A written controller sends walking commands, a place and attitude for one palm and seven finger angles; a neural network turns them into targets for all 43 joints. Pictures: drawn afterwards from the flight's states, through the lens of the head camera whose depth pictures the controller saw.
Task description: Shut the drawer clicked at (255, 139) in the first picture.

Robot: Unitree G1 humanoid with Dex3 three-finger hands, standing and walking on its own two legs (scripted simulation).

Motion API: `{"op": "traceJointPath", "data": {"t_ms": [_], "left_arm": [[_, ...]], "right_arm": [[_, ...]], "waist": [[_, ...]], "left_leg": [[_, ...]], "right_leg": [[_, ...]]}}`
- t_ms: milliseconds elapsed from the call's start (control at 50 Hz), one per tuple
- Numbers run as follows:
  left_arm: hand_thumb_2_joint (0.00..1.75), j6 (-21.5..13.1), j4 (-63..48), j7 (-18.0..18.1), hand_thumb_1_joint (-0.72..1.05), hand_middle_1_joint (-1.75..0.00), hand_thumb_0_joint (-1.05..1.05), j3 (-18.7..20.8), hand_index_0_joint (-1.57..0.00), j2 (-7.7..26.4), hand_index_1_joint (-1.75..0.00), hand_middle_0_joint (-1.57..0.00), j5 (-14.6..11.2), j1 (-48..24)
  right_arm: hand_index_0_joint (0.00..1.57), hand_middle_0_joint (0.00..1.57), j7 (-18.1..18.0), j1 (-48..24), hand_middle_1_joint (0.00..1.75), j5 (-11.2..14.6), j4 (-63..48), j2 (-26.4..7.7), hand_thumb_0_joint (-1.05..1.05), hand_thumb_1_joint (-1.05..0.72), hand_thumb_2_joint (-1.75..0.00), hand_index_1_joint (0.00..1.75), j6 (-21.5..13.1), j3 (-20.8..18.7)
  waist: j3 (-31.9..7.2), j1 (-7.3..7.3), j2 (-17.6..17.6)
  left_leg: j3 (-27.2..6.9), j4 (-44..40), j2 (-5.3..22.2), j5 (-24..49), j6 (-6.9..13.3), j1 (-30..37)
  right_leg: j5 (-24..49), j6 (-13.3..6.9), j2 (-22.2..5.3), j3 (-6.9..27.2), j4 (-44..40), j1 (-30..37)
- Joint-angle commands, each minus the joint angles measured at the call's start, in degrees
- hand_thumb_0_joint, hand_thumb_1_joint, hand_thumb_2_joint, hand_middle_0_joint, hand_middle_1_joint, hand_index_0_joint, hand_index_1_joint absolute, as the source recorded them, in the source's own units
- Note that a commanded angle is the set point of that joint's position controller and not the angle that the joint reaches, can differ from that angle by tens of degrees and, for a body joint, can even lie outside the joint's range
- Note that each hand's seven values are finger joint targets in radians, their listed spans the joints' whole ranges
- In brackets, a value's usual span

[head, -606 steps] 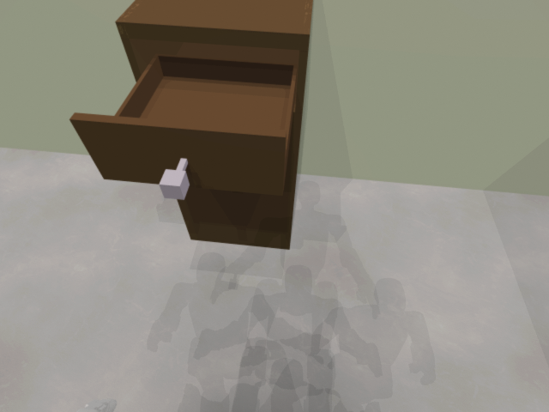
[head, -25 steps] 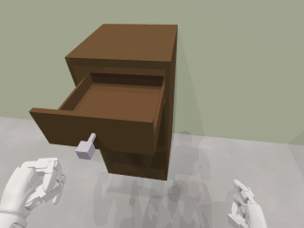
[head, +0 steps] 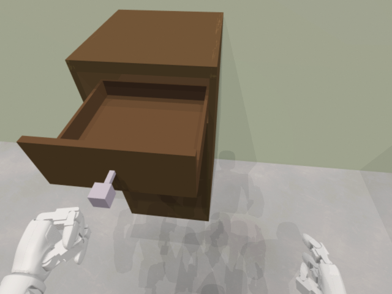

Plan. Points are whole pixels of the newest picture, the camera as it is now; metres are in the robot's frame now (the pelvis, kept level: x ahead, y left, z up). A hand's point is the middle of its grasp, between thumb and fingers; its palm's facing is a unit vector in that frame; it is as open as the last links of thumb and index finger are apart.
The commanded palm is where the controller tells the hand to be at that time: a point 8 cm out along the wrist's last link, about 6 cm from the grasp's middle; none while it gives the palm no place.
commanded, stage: bring the fist close to the handle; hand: left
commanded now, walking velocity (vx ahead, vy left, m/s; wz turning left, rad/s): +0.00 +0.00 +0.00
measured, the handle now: (105, 187) +0.32 +0.23 +0.04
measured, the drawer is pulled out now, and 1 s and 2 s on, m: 0.29 0.29 0.19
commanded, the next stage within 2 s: push the drawer shut in 0.92 s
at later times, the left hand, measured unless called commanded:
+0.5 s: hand (113, 230) +0.22 +0.19 +0.04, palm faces -0.05 -1.00 -0.04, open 3.3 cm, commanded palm +0.20 +0.25 +0.04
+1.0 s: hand (111, 232) +0.22 +0.19 +0.04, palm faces +0.00 -1.00 -0.08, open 3.3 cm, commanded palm +0.20 +0.25 +0.04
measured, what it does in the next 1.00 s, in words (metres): stands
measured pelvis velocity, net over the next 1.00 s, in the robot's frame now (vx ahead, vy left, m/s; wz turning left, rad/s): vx -0.01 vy -0.01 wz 0.01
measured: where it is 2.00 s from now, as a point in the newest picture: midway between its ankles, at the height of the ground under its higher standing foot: outside the picture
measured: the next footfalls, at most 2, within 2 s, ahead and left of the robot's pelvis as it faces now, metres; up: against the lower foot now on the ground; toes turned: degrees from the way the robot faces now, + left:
none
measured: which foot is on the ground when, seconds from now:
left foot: down 0.00-1.00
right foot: down 0.00-1.00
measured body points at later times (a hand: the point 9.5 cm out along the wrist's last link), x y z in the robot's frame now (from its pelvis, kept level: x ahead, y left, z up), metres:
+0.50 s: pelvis -0.01 +0.02 -0.02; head +0.02 +0.02 +0.43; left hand +0.22 +0.24 +0.05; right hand +0.15 -0.21 -0.10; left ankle +0.01 +0.11 -0.72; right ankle -0.02 -0.09 -0.72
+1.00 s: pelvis -0.01 -0.01 -0.03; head +0.03 -0.02 +0.42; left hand +0.22 +0.24 +0.05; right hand +0.17 -0.24 -0.11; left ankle +0.01 +0.11 -0.72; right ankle -0.02 -0.09 -0.72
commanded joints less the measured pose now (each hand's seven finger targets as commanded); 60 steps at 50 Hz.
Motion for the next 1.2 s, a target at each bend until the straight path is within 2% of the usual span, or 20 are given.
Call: {"op": "traceJointPath", "data": {"t_ms": [0, 80, 160, 220, 260, 280, 340, 440, 460, 520, 560, 620, 660, 760, 820, 920, 1060, 1120, 1160, 1180], "left_arm": [[0.9, -5.4, -14.7, 0.9, 0.9, -1.6, 0.0, 0.3, -1.4, 5.8, -1.6, -1.4, 0.1, -3.7], [0.9, -6.6, -13.1, 2.4, 0.9, -1.6, 0.0, -1.4, -1.4, 5.8, -1.6, -1.4, 1.6, -8.0], [0.9, -6.8, -9.8, 4.3, 0.9, -1.6, 0.0, 0.1, -1.4, 7.6, -1.6, -1.4, 2.9, -9.8], [0.9, -7.0, -10.1, 4.9, 0.9, -1.6, 0.0, -3.0, -1.4, 4.9, -1.6, -1.4, 3.1, -10.9], [0.9, -7.3, -9.1, 5.9, 0.9, -1.6, 0.0, -2.6, -1.4, 5.5, -1.6, -1.4, 3.6, -12.6], [0.9, -7.5, -8.8, 5.9, 0.9, -1.6, 0.0, -4.8, -1.4, 3.4, -1.6, -1.4, 3.6, -12.9], [0.9, -8.1, -8.5, 6.3, 0.9, -1.6, 0.0, -6.9, -1.4, 2.7, -1.6, -1.4, 4.0, -14.9], [0.9, -8.5, -5.0, 7.7, 0.9, -1.6, 0.0, -6.6, -1.4, 3.2, -1.6, -1.4, 4.9, -15.3], [0.9, -8.8, -4.0, 8.5, 0.9, -1.6, 0.0, -4.7, -1.4, 5.2, -1.6, -1.4, 5.4, -16.3], [0.9, -10.0, -5.9, 9.0, 0.9, -1.6, 0.0, -4.7, -1.4, 4.6, -1.6, -1.4, 5.2, -14.7], [0.9, -10.8, -7.6, 9.9, 0.9, -1.6, 0.0, -3.6, -1.4, 6.2, -1.6, -1.4, 5.4, -14.7], [0.9, -11.6, -10.0, 9.9, 0.9, -1.6, 0.0, -5.9, -1.4, 4.2, -1.6, -1.4, 4.9, -13.6], [0.9, -11.2, -7.1, 9.9, 0.9, -1.6, 0.0, -5.0, -1.4, 5.3, -1.6, -1.4, 4.9, -13.3], [0.9, -9.8, -3.7, 7.5, 0.9, -1.6, 0.0, -3.9, -1.4, 5.6, -1.6, -1.4, 3.7, -11.9], [0.9, -10.3, -5.7, 6.2, 0.9, -1.6, 0.0, -3.1, -1.4, 6.3, -1.6, -1.4, 2.5, -13.6], [0.9, -12.3, -4.3, 5.3, 0.9, -1.6, 0.0, 1.7, -1.4, 9.9, -1.6, -1.4, 1.1, -14.5], [0.9, -11.6, 2.4, 0.8, 0.9, -1.6, 0.0, 2.0, -1.4, 11.0, -1.6, -1.4, -0.3, -21.3], [0.9, -11.3, 3.4, -0.8, 0.9, -1.6, 0.0, 2.2, -1.4, 10.7, -1.6, -1.4, -1.3, -21.3], [0.9, -11.4, 3.9, -1.0, 0.9, -1.6, 0.0, 4.2, -1.4, 13.0, -1.6, -1.4, -1.5, -22.8], [0.9, -11.4, 4.6, -1.3, 0.9, -1.6, 0.0, 2.7, -1.4, 11.0, -1.6, -1.4, -1.7, -23.8]], "right_arm": [[0.2, 0.2, 0.2, -5.6, 0.3, -0.4, -10.0, -6.1, 0.0, -0.9, -0.9, 0.3, -3.4, -2.3], [0.2, 0.2, 0.4, -4.6, 0.3, -0.8, -9.2, -6.7, 0.0, -0.9, -0.9, 0.3, -2.5, -2.2], [0.2, 0.2, 0.3, -4.5, 0.3, -0.9, -9.2, -6.8, 0.0, -0.9, -0.9, 0.3, -1.0, -2.2], [0.2, 0.2, 0.6, -4.5, 0.3, -0.9, -10.6, -6.3, 0.0, -0.9, -0.9, 0.3, -0.2, -1.8], [0.2, 0.2, 0.6, -4.2, 0.3, -1.1, -10.6, -6.4, 0.0, -0.9, -0.9, 0.3, 0.4, -1.7], [0.2, 0.2, 0.7, -4.0, 0.3, -1.1, -10.9, -6.3, 0.0, -0.9, -0.9, 0.3, 0.7, -1.7], [0.2, 0.2, 1.0, -3.7, 0.3, -1.1, -11.4, -6.4, 0.0, -0.9, -0.9, 0.3, 1.0, -1.6], [0.2, 0.2, 1.3, -3.0, 0.3, -1.3, -12.1, -6.6, 0.0, -0.9, -0.9, 0.3, 2.5, -1.9], [0.2, 0.2, 1.3, -2.8, 0.3, -1.4, -11.8, -6.8, 0.0, -0.9, -0.9, 0.3, 3.0, -1.9], [0.2, 0.2, 1.7, -2.9, 0.3, -1.3, -13.0, -6.2, 0.0, -0.9, -0.9, 0.3, 3.6, -2.1], [0.2, 0.2, 1.7, -2.8, 0.3, -1.4, -13.0, -6.2, 0.0, -0.9, -0.9, 0.3, 4.0, -2.1], [0.2, 0.2, 2.0, -2.6, 0.3, -1.3, -13.6, -5.8, 0.0, -0.9, -0.9, 0.3, 4.0, -2.1], [0.2, 0.2, 1.8, -2.4, 0.3, -1.2, -12.9, -6.2, 0.0, -0.9, -0.9, 0.3, 4.5, -2.1], [0.2, 0.2, 1.4, -3.2, 0.3, -0.7, -13.2, -6.7, 0.0, -0.9, -0.9, 0.3, 5.5, -2.3], [0.2, 0.2, 1.2, -3.0, 0.3, -0.5, -13.5, -6.4, 0.0, -0.9, -0.9, 0.3, 5.4, -2.2], [0.2, 0.2, 0.7, -2.7, 0.3, -0.6, -12.5, -6.1, 0.0, -0.9, -0.9, 0.3, 5.3, -2.1], [0.2, 0.2, 0.2, -2.9, 0.3, -0.3, -11.0, -6.9, 0.0, -0.9, -0.9, 0.3, 5.5, -1.7], [0.2, 0.2, 0.1, -2.5, 0.3, -0.3, -11.3, -7.0, 0.0, -0.9, -0.9, 0.3, 5.1, -1.8], [0.2, 0.2, 0.0, -2.3, 0.3, -0.3, -11.0, -7.3, 0.0, -0.9, -0.9, 0.3, 5.2, -1.9], [0.2, 0.2, 0.0, -2.3, 0.3, -0.3, -11.0, -7.0, 0.0, -0.9, -0.9, 0.3, 5.2, -1.8]], "waist": [[-6.0, -0.79, 0.7], [-4.6, -2.0, -0.4], [-5.2, -1.84, -0.9], [-7.7, -1.71, 1.6], [-8.2, -1.91, -0.7], [-8.4, -2.04, 0.0], [-9.4, -2.48, 0.8], [-10.0, -2.42, -1.2], [-9.7, -2.34, -2.4], [-12.6, -1.28, 1.4], [-13.9, -1.32, 1.0], [-14.8, -1.77, 2.5], [-12.4, -2.75, -1.9], [-9.2, -3.05, -3.0], [-11.4, -2.96, -0.6], [-12.2, -2.71, -1.7], [-9.8, -4.41, -1.2], [-13.1, -3.62, -1.7], [-14.2, -3.58, -2.5], [-13.6, -3.93, -2.9]], "left_leg": [[-3.3, -3.0, -1.5, 14.3, 1.3, 5.3], [-4.6, -2.5, -1.2, 10.0, 1.1, 2.9], [-5.1, -1.9, -1.1, 7.5, 0.9, 0.7], [-5.5, -1.6, -1.0, 7.7, 0.4, 0.7], [-5.9, -1.1, -0.7, 7.2, 0.4, -0.2], [-5.8, -0.8, -0.9, 6.7, 0.3, -0.3], [-6.5, 0.1, -0.6, 7.2, 0.0, -0.9], [-6.3, 1.5, -0.6, 6.1, -0.2, -3.6], [-6.3, 1.8, -0.6, 5.6, -0.1, -4.9], [-5.6, 2.8, -0.7, 8.1, -0.3, -4.2], [-5.6, 3.1, -0.4, 9.6, -0.2, -3.7], [-5.1, 3.8, -0.4, 11.3, -0.1, -3.0], [-5.0, 4.2, -0.4, 8.8, 0.3, -5.5], [-4.0, 4.6, -1.1, 5.3, 0.7, -8.6], [-3.5, 5.1, -1.5, 6.1, 0.8, -7.4], [-3.1, 6.4, -1.7, 7.2, 1.0, -8.6], [-3.1, 8.1, -1.9, 6.4, 1.1, -11.1], [-3.2, 7.8, -2.0, 8.8, 1.2, -9.7], [-3.3, 8.0, -1.9, 10.0, 1.2, -9.8], [-3.2, 8.0, -2.0, 9.5, 1.2, -9.9]], "right_leg": [[17.7, 1.8, -0.4, 2.8, -3.5, -3.0], [11.9, 1.7, 0.0, 2.0, -2.2, -6.8], [8.6, 1.5, -0.1, 1.9, -0.9, -8.2], [8.1, 1.2, -0.2, 1.4, 0.9, -8.8], [7.5, 1.3, 0.0, 1.4, 1.5, -9.4], [7.1, 1.3, 0.1, 1.4, 1.8, -10.3], [7.1, 1.3, -0.1, 1.2, 3.5, -11.7], [6.1, 1.3, -0.1, 1.2, 5.3, -13.5], [5.6, 1.2, 0.0, 1.5, 5.4, -13.4], [7.3, 0.9, -0.2, 1.6, 6.7, -12.9], [8.3, 0.9, -0.2, 1.8, 6.9, -12.1], [10.0, 1.0, -0.2, 1.9, 7.0, -11.8], [9.1, 1.3, 0.0, 2.1, 6.2, -12.3], [7.6, 1.5, -0.2, 2.9, 4.9, -12.4], [8.7, 1.6, -0.4, 3.8, 4.6, -11.2], [10.3, 1.8, -0.8, 5.7, 3.8, -9.1], [10.1, 2.7, -1.8, 8.9, 1.8, -9.3], [14.9, 3.0, -2.1, 9.0, 2.4, -6.9], [17.3, 3.4, -2.1, 9.1, 2.9, -5.9], [17.1, 3.5, -2.2, 9.1, 2.8, -6.6]]}}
